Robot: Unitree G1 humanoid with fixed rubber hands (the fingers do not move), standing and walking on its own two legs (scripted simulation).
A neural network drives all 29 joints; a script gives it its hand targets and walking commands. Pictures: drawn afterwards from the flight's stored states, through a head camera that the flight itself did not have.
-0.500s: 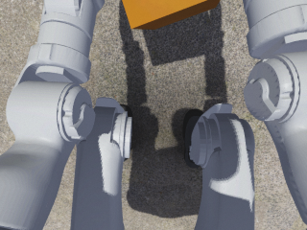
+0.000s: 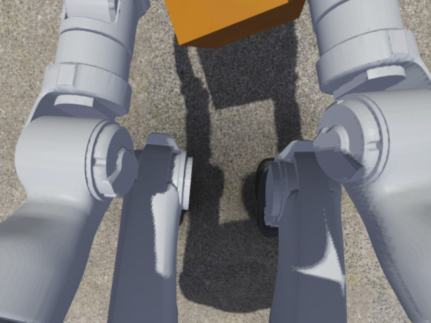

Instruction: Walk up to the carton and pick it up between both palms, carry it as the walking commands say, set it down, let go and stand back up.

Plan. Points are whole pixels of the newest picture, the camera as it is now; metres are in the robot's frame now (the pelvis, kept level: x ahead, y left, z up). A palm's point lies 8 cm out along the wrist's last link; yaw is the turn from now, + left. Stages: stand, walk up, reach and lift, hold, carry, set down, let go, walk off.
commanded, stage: reach and lift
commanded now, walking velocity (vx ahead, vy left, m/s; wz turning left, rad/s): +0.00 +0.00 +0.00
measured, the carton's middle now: out of the picture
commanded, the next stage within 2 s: none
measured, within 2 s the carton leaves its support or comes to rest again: neither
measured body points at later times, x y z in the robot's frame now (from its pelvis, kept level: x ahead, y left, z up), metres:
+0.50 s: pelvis -0.01 +0.00 +0.04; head +0.33 -0.01 +0.32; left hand +0.55 +0.14 -0.06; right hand +0.59 -0.09 -0.05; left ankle +0.13 +0.14 -0.37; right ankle +0.11 -0.11 -0.37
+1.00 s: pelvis -0.03 +0.00 +0.08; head +0.29 -0.02 +0.39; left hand +0.53 +0.14 +0.01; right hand +0.56 -0.10 +0.02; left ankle +0.13 +0.14 -0.37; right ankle +0.11 -0.11 -0.37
